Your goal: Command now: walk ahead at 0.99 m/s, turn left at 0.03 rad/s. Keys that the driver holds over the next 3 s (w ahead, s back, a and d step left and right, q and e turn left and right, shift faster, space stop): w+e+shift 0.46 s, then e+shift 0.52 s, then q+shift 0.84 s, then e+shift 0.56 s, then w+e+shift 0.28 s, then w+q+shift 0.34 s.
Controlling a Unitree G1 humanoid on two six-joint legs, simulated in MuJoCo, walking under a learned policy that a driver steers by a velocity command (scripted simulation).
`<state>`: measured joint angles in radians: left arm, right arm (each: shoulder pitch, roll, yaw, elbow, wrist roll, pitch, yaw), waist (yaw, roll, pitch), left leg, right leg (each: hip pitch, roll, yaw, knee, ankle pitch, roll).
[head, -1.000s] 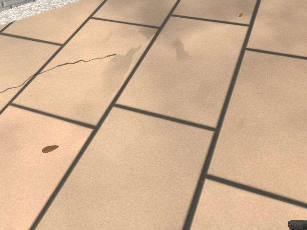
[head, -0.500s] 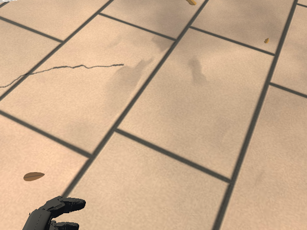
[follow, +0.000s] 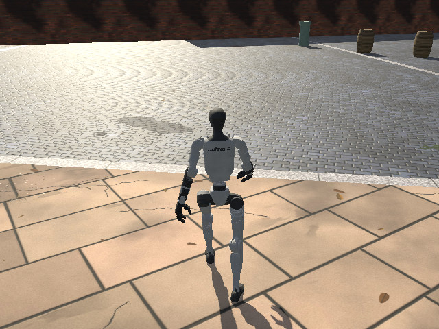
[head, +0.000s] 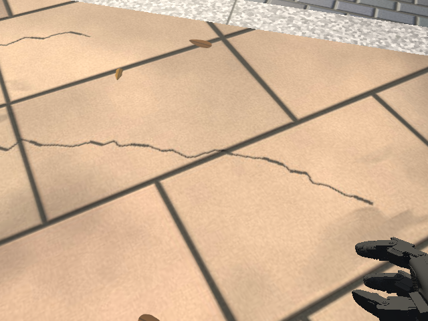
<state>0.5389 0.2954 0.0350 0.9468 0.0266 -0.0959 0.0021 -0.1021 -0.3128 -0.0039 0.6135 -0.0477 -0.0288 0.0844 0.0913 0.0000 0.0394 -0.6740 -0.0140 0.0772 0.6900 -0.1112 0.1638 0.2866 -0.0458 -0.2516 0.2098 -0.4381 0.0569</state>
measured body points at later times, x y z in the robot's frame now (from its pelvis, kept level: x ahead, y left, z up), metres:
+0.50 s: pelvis +0.49 -0.05 -0.01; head +0.51 -0.05 +0.44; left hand +0.71 +0.17 -0.11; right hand +0.42 -0.30 -0.15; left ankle +0.24 +0.09 -0.61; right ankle +0.60 -0.08 -0.71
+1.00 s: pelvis +0.80 -0.11 +0.02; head +0.82 -0.16 +0.47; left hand +1.14 -0.04 -0.06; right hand +0.73 -0.41 -0.08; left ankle +0.97 -0.11 -0.71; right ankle +0.68 -0.15 -0.60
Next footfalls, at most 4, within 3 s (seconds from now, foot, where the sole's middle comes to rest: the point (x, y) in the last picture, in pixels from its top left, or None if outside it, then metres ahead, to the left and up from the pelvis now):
0.02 left None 0.22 0.07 -0.74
0.48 right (269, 259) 0.64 -0.10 -0.74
0.84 left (283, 172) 0.99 -0.15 -0.74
1.18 right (319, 230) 0.76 -0.26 -0.74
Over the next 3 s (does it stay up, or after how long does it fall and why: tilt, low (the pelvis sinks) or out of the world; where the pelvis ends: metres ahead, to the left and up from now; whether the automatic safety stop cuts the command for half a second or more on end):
stays up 0.96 -0.45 0.03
